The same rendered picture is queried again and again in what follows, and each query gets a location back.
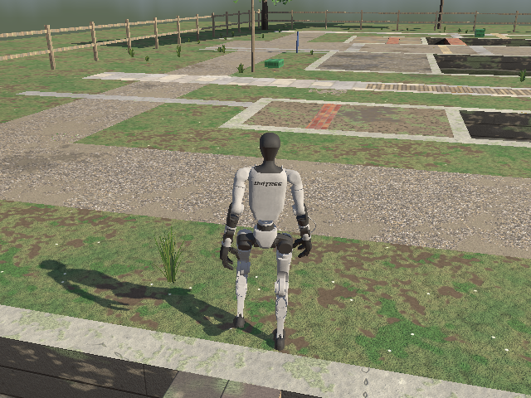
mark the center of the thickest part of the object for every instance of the right robot upper arm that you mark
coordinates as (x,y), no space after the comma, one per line
(294,178)

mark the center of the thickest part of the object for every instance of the robot left forearm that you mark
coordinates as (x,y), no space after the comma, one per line
(230,228)

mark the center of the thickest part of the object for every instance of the left robot upper arm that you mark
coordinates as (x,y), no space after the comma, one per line
(238,189)

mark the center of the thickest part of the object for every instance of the robot left hand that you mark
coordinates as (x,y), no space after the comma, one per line
(223,256)

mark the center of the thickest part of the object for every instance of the right robot thigh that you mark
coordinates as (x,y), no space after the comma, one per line
(284,248)

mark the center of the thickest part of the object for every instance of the robot right hand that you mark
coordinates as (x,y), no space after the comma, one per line
(305,244)

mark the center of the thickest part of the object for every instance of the left robot shin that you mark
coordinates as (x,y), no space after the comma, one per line
(241,288)

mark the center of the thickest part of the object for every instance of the robot right forearm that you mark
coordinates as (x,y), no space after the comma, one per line
(303,223)

